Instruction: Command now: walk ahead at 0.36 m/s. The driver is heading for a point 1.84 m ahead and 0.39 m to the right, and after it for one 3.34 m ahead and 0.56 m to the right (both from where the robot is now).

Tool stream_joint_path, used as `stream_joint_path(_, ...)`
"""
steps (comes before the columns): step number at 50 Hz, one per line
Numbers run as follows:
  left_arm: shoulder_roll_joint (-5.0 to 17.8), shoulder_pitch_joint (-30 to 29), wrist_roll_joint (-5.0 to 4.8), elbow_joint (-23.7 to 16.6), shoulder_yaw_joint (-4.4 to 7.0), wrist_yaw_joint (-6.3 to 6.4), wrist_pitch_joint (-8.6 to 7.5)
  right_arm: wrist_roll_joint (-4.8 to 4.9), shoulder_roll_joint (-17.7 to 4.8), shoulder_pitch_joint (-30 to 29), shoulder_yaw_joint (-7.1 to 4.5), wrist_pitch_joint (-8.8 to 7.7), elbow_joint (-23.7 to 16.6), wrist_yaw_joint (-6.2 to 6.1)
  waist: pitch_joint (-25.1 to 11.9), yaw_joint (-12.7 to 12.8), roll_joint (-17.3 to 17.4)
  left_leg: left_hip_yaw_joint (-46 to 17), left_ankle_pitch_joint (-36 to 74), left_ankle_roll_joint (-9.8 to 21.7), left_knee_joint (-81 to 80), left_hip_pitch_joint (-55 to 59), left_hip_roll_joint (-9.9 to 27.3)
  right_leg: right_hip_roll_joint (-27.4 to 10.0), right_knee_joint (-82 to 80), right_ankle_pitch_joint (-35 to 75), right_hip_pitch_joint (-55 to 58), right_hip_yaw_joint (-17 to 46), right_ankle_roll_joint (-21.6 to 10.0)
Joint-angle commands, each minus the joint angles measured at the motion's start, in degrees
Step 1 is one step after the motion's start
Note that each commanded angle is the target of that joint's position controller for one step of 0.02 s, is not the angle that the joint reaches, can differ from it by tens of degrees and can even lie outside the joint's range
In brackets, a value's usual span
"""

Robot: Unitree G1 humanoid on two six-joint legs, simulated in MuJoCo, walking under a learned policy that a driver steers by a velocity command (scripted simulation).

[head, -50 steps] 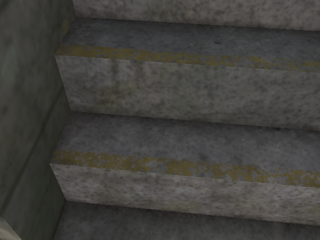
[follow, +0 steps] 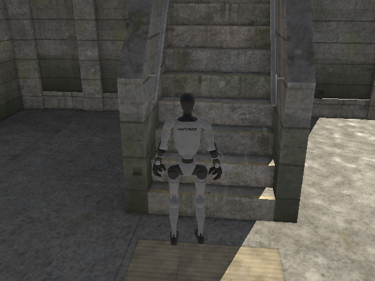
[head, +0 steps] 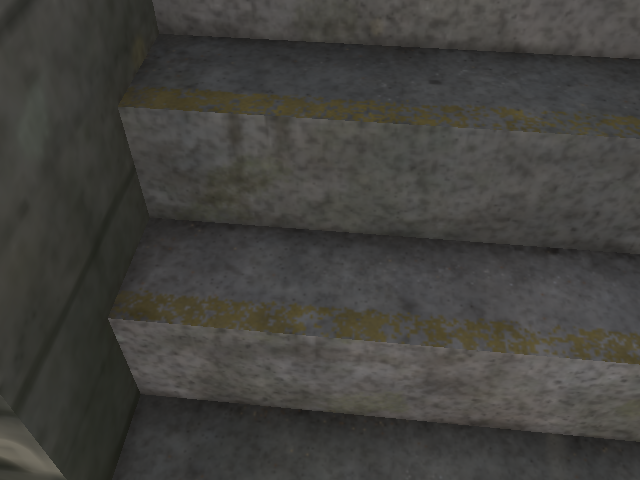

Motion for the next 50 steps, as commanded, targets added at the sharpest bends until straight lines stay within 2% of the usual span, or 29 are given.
stream_joint_path(1, 7.6, -3.5, -0.17, -3.5, 1.46, 0.40, -1.51, 0.32, -7.2, -1.5, -1.49, -0.90, -3.4, -0.41, 0.2, -0.2, -0.2, -2.8, 2.9, 0.5, -3.6, -2.0, 3.0, -4.4, -2.0, 9.7, 1.1, 3.6, -2.0)
stream_joint_path(3, 7.3, -3.7, -0.64, -3.8, 1.39, 0.32, -2.06, 0.45, -7.0, -1.5, -1.27, -1.23, -3.4, -0.54, 0.8, -0.2, -0.2, -3.3, 3.9, 0.5, -3.7, -1.7, 3.1, -4.4, -1.9, 10.6, 1.1, 3.9, -2.3)
stream_joint_path(11, 8.0, -5.8, -0.49, -5.7, 1.49, -0.01, -2.64, 0.33, -7.6, -3.8, -1.12, -1.78, -5.0, -0.14, -2.1, -0.2, 0.3, -3.2, 13.1, 0.5, -2.7, 1.1, 3.6, -5.2, -0.4, 20.3, 3.9, 4.1, -2.2)
stream_joint_path(14, 8.9, -4.4, -0.27, -5.4, 1.77, -0.24, -2.64, 0.06, -8.6, -2.8, -1.17, -1.71, -4.8, 0.09, -3.1, -0.1, 0.3, -3.1, 24.0, 0.1, -1.6, 2.6, 4.4, -6.0, 0.5, 29.4, 5.4, 4.2, -1.8)
stream_joint_path(16, 9.2, -3.8, -0.30, -5.3, 1.98, -0.38, -2.39, 0.16, -9.1, -2.3, -1.26, -1.43, -4.7, 0.21, -4.5, -0.1, 0.4, -2.9, 26.3, 0.1, -0.9, 3.7, 4.6, -6.1, 1.2, 30.4, 6.1, 4.0, -1.7)
stream_joint_path(22, 9.1, -4.2, -0.22, -4.9, 2.25, -0.49, -1.38, 0.03, -9.1, -2.5, -1.32, -0.50, -4.4, 0.23, -2.8, -0.3, 0.4, -2.8, 19.9, 0.4, -0.9, 2.1, 4.5, -5.8, 1.0, 23.9, 4.4, 4.1, -1.9)
stream_joint_path(30, 9.4, -3.4, -0.18, -3.7, 2.57, -0.30, -0.75, 0.11, -9.5, -1.5, -1.59, -0.32, -3.6, 0.13, -1.5, -0.4, 0.2, -2.7, 14.0, 0.4, -0.5, -0.4, 4.1, -5.4, 1.3, 19.7, 3.5, 4.1, -2.2)
stream_joint_path(40, 8.8, -1.9, -0.38, -2.5, 2.70, -0.17, 0.27, 0.13, -8.9, 1.4, -1.76, -0.25, -2.5, 0.34, 0.2, -0.2, 0.5, -3.1, 9.8, 0.5, -0.2, -2.9, 3.9, -5.0, 1.6, 16.5, 2.1, 4.2, -2.5)
stream_joint_path(42, 8.8, -1.5, 0.05, -2.3, 2.84, -0.19, 0.68, 0.14, -9.1, 1.5, -2.13, -0.13, -2.6, 0.48, -0.7, -0.2, 0.9, -2.5, 9.3, 0.8, 0.2, -2.7, 3.9, -5.3, 1.9, 16.1, 1.9, 4.0, -2.3)
stream_joint_path(50, 7.7, -0.7, -0.13, -1.6, 2.83, 0.24, 1.02, 0.09, -7.6, 3.0, -2.63, 0.17, -2.7, 0.35, 0.8, -0.1, -0.3, -2.9, 5.3, 0.9, -0.2, -4.6, 3.8, -5.0, 1.7, 12.6, 0.1, 4.1, -2.3)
